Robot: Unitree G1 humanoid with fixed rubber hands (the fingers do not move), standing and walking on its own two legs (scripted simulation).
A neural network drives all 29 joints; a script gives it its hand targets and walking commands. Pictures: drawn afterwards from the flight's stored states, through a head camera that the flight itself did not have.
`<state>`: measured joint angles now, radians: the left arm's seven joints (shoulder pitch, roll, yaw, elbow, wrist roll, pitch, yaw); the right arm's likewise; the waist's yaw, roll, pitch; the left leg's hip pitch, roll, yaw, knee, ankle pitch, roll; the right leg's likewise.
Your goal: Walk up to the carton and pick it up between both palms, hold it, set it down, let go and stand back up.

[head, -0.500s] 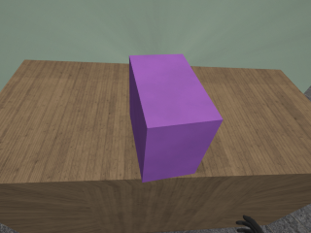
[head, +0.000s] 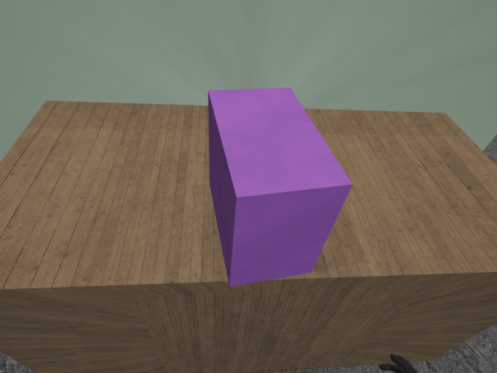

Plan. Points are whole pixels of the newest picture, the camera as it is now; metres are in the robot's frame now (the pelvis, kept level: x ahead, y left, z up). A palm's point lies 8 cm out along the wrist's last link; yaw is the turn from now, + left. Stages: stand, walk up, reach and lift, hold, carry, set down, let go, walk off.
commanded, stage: stand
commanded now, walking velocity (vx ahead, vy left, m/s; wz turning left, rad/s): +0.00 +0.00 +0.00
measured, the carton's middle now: (260, 183) +0.44 +0.01 +0.07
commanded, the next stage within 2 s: none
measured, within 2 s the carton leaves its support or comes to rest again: neither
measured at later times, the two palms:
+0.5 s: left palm out of the picture +0.04 +0.29 -0.12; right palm out of the picture +0.10 -0.27 -0.09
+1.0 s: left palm out of the picture +0.03 +0.29 -0.12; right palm out of the picture +0.10 -0.27 -0.10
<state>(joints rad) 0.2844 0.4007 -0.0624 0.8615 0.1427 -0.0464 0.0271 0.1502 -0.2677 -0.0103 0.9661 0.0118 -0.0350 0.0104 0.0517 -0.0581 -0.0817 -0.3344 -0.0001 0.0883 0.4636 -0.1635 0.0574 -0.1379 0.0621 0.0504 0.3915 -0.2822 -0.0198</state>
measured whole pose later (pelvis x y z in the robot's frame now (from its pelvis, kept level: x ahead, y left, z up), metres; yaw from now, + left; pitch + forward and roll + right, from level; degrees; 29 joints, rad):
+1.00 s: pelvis -0.01 +0.00 +0.00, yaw +0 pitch +1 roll -2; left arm 0.29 0.40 -0.06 0.91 0.13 -0.05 0.03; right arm 0.15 -0.27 -0.01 1.02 0.01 -0.03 0.01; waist 0.05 -0.04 -0.08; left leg -0.32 0.00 0.09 0.43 -0.13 0.06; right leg -0.14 0.06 0.05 0.39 -0.26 -0.02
